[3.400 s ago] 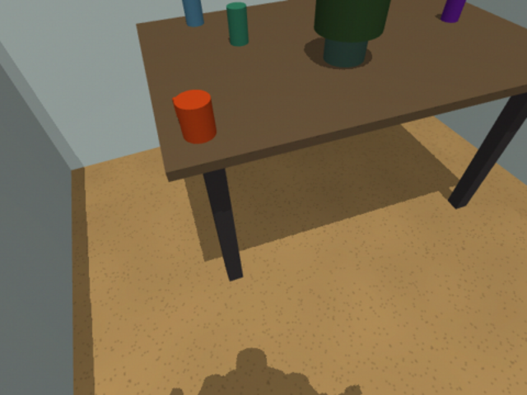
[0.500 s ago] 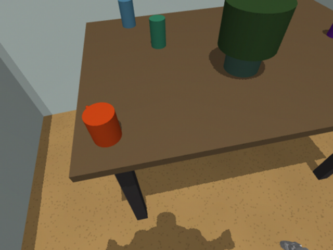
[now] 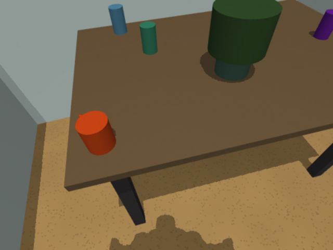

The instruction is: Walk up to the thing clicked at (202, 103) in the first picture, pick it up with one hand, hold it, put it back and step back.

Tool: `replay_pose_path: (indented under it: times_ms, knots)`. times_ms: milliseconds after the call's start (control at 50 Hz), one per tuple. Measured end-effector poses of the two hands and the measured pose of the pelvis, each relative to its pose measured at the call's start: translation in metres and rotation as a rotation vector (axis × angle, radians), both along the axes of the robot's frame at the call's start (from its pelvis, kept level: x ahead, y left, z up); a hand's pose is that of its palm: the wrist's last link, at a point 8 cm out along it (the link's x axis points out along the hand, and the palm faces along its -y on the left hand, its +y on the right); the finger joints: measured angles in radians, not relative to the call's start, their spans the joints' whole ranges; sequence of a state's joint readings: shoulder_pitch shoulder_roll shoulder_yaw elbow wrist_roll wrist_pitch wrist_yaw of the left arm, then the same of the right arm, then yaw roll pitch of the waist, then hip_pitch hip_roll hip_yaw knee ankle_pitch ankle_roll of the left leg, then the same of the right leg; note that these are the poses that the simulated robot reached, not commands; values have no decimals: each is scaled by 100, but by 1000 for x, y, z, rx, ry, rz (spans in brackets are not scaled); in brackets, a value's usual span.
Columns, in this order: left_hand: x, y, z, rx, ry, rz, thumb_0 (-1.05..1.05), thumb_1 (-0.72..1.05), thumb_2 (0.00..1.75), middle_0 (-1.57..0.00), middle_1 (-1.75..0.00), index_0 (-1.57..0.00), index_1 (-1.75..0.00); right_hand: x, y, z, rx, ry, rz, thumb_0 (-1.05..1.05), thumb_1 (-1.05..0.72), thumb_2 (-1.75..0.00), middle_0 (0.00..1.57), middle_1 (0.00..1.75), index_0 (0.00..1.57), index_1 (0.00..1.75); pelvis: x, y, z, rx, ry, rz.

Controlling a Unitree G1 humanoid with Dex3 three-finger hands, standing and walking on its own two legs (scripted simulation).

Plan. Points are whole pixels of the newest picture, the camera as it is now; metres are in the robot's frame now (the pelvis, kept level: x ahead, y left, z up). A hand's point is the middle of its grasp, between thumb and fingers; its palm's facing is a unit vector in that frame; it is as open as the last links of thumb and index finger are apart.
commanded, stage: walk up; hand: left
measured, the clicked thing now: (93, 130) +0.45 +0.24 +0.01
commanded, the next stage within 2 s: stand in 0.22 s
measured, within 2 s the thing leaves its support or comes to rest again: neither
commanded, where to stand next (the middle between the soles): +0.03 +0.02 m, yaw +0 degrees
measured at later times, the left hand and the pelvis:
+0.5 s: hand out of the picture +0.10 +0.24 -0.15, palm faces -0.03 -0.94 -0.35, open 7.4 cm; pelvis +0.01 -0.01 +0.00, yaw +0 degrees
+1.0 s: hand out of the picture +0.09 +0.24 -0.15, palm faces -0.02 -0.94 -0.35, open 7.4 cm; pelvis +0.02 -0.02 +0.00, yaw +1 degrees
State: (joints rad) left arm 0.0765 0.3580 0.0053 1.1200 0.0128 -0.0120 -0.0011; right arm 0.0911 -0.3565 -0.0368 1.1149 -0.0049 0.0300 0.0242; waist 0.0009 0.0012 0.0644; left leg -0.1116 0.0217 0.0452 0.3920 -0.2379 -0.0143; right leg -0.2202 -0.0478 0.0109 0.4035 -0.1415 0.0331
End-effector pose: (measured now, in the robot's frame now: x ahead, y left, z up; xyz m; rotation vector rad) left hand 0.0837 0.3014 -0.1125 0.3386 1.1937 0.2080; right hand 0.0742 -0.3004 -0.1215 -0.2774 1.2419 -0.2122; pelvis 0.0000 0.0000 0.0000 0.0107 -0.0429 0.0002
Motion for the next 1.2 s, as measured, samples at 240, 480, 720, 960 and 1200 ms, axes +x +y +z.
replay_pose_path:
  times_ms: [240,480,720,960,1200]
  knots:
    - [5,-4,2,5,5,-7,1,90,90,-21,-30,-21,-30,-5,-4,-3,5,11,-11,1,-90,-90,20,30,20,30,3,-3,0,1,3,-5]
    - [7,-13,1,-17,6,-10,1,90,90,-21,-30,-21,-30,3,-4,1,6,-9,6,1,-90,-90,20,30,21,30,10,-9,3,-1,0,3]
    - [1,-18,1,-17,25,3,1,90,90,-21,-30,-21,-30,10,-12,3,-5,-6,16,1,-90,-90,20,30,20,30,15,-15,4,-4,3,7]
    - [2,-21,1,-13,33,12,1,90,90,-21,-30,-21,-30,12,-16,2,-4,3,23,1,-90,-90,20,30,20,30,18,-20,4,-6,5,9]
    - [6,-23,1,-13,32,12,1,90,90,-21,-30,-21,-30,12,-17,0,-2,15,27,1,-90,-90,20,30,20,30,20,-22,4,-7,10,11]
